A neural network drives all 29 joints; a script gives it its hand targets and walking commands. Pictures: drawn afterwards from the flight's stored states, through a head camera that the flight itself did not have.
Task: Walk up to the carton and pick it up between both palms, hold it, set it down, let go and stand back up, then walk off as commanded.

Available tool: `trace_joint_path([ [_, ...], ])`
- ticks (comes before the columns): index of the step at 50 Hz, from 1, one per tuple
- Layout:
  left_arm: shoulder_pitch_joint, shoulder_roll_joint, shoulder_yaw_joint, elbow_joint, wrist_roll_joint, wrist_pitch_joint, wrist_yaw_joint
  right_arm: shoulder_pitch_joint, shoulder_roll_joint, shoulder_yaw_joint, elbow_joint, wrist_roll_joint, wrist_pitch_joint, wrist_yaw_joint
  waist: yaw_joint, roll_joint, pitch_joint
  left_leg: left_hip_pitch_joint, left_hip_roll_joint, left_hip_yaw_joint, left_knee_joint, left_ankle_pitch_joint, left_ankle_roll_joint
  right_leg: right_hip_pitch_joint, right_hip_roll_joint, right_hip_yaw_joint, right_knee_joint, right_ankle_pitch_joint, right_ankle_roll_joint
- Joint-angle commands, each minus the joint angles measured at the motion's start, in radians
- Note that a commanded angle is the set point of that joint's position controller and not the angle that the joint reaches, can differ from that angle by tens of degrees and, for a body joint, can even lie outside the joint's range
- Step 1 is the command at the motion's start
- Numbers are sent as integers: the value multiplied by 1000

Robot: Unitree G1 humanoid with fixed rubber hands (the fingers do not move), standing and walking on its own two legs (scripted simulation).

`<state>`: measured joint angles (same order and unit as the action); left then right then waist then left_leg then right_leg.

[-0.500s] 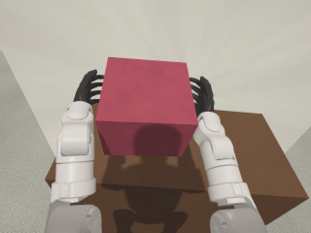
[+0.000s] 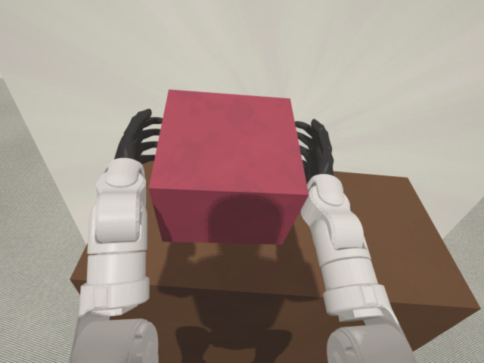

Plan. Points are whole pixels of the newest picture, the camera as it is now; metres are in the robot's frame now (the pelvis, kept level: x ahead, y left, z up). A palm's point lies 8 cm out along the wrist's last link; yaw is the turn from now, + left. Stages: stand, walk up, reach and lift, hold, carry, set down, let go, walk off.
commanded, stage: hold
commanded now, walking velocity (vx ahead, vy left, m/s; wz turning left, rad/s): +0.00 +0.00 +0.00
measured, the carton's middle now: (227, 169) +0.36 +0.03 +0.16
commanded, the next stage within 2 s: none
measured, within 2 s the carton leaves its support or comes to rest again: neither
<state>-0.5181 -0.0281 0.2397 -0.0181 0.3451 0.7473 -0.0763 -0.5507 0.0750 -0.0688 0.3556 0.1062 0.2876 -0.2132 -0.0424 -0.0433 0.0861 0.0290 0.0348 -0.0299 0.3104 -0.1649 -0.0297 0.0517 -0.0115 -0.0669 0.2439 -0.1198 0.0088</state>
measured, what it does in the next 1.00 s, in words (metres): stands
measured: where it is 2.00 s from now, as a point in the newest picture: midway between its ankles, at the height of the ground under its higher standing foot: outside the picture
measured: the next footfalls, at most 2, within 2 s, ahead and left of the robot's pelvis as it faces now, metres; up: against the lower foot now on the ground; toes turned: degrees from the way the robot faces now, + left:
none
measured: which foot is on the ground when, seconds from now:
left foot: down 0.00-1.00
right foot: down 0.00-1.00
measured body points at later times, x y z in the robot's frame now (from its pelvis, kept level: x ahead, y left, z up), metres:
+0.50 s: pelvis +0.00 +0.00 +0.00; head -0.04 +0.02 +0.45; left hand +0.36 +0.17 +0.19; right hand +0.36 -0.12 +0.18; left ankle +0.02 +0.14 -0.75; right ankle +0.02 -0.12 -0.75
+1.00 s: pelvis +0.00 +0.00 +0.00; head -0.04 +0.02 +0.45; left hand +0.36 +0.17 +0.19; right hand +0.37 -0.12 +0.18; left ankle +0.02 +0.14 -0.75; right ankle +0.02 -0.12 -0.75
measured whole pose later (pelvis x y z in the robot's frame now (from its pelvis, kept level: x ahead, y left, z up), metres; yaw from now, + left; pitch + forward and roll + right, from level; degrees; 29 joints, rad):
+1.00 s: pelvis +0.00 +0.00 +0.00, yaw +0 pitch -10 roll -1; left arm -0.52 -0.03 0.24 -0.02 0.35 0.73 -0.07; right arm -0.56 0.08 -0.07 0.37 0.10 0.26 -0.21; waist -0.04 -0.04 0.09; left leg 0.03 0.03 -0.03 0.31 -0.16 -0.03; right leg 0.05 -0.01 -0.07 0.24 -0.12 0.01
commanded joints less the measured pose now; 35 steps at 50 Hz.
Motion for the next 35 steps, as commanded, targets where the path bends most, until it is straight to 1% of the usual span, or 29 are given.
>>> trace_joint_path([
  [1,-596,-482,-418,-104,-174,-84,-151,-675,402,391,-199,31,-60,115,-90,23,-288,3,-84,78,-58,141,11,134,59,-67,8,86,33],
  [2,-587,-479,-405,-130,-160,-87,-152,-641,417,403,-198,45,-61,109,-91,23,-331,39,-87,80,-43,197,7,172,59,-65,16,156,36],
  [3,-571,-477,-415,-127,-170,-90,-146,-666,408,429,-223,54,-63,111,-82,18,-332,29,-85,76,-41,211,2,174,64,-68,23,158,37],
  [4,-563,-486,-441,-115,-183,-86,-142,-674,398,431,-230,58,-58,107,-97,18,-352,46,-86,71,-35,224,1,165,65,-62,18,181,32],
  [5,-590,-485,-430,-145,-174,-97,-138,-659,425,450,-218,67,-66,110,-72,42,-371,43,-98,79,-40,201,9,163,56,-58,12,154,35],
  [6,-555,-488,-420,-101,-152,-89,-141,-660,401,424,-201,60,-61,110,-89,50,-324,31,-92,73,-42,188,9,161,53,-57,10,156,29],
  [7,-549,-476,-406,-93,-138,-84,-142,-646,408,429,-201,57,-61,104,-78,46,-312,32,-91,72,-41,190,8,162,52,-59,15,163,37],
  [9,-576,-487,-432,-123,-177,-94,-150,-651,402,429,-211,42,-64,111,-88,22,-330,42,-81,70,-43,211,2,158,63,-67,21,164,37],
  [10,-612,-482,-441,-129,-178,-101,-147,-668,401,414,-197,46,-69,115,-91,46,-346,38,-93,78,-47,179,3,154,59,-67,11,125,34],
  [12,-546,-473,-438,-118,-188,-100,-141,-680,417,451,-266,64,-74,102,-70,9,-374,28,-90,73,-28,224,8,197,55,-63,33,240,48],
  [13,-503,-487,-449,-137,-175,-90,-139,-656,413,460,-271,75,-79,100,-83,35,-383,40,-94,69,-20,269,2,206,62,-63,30,248,40],
  [14,-541,-480,-422,-127,-161,-88,-145,-605,411,441,-182,62,-57,98,-103,32,-324,58,-89,74,-36,247,-3,177,61,-58,16,210,36],
  [15,-559,-465,-449,-165,-181,-97,-143,-627,392,440,-233,59,-63,101,-102,30,-355,40,-89,70,-35,228,1,187,65,-57,22,213,35],
  [18,-506,-472,-420,-111,-149,-80,-141,-629,378,436,-219,71,-53,104,-74,18,-315,44,-86,70,-40,224,0,181,67,-60,15,180,33],
  [20,-511,-478,-406,-131,-139,-69,-151,-596,382,437,-199,71,-48,99,-96,27,-315,46,-92,70,-36,242,-4,202,65,-52,13,191,35],
  [21,-505,-483,-433,-117,-145,-70,-152,-611,368,418,-193,54,-52,100,-108,47,-330,53,-91,77,-40,213,-9,184,60,-64,9,179,29],
  [22,-532,-477,-407,-120,-131,-72,-153,-620,393,429,-188,62,-48,106,-82,30,-316,42,-92,76,-45,199,7,182,59,-56,7,165,34],
  [23,-579,-462,-386,-100,-134,-77,-150,-636,384,404,-155,56,-44,110,-89,37,-281,29,-90,74,-63,159,5,154,60,-66,-1,92,34],
  [24,-535,-485,-390,-106,-136,-67,-154,-633,387,401,-183,51,-54,114,-79,38,-283,25,-83,76,-57,183,5,166,59,-60,-1,94,23],
  [25,-581,-459,-393,-117,-149,-82,-154,-635,398,404,-187,46,-59,115,-77,30,-289,24,-88,82,-52,183,3,161,62,-63,8,100,33],
  [26,-566,-489,-419,-137,-165,-84,-151,-649,396,425,-222,52,-65,113,-98,39,-339,43,-84,77,-42,224,-5,170,65,-69,21,143,24],
  [27,-549,-460,-416,-137,-160,-84,-150,-626,389,416,-197,50,-62,114,-88,34,-320,37,-88,78,-40,225,-3,172,63,-60,14,161,31],
  [29,-569,-469,-401,-102,-152,-85,-150,-640,403,415,-194,50,-60,112,-86,11,-311,27,-91,79,-53,171,11,161,59,-66,6,116,30],
  [30,-591,-498,-441,-185,-190,-98,-147,-669,429,445,-279,78,-78,111,-79,32,-407,40,-91,69,-25,248,1,204,62,-62,30,192,38],
  [31,-555,-481,-432,-151,-181,-88,-141,-688,403,454,-270,78,-73,108,-76,19,-383,44,-94,73,-33,247,9,185,65,-65,26,207,43],
  [32,-596,-477,-439,-151,-182,-98,-137,-652,403,438,-230,68,-70,110,-87,42,-367,46,-89,70,-27,244,-5,170,66,-63,22,162,35],
  [33,-523,-465,-423,-93,-161,-85,-142,-676,384,447,-235,73,-65,107,-76,19,-327,36,-91,73,-35,222,6,158,64,-59,14,180,32],
  [34,-497,-472,-414,-109,-148,-70,-145,-593,394,442,-203,60,-49,100,-94,27,-317,35,-91,74,-27,235,-2,206,63,-58,22,212,28],
  [35,-508,-466,-376,-61,-116,-59,-152,-612,367,413,-159,53,-44,104,-92,22,-266,19,-94,73,-53,162,14,172,56,-52,0,136,32],
])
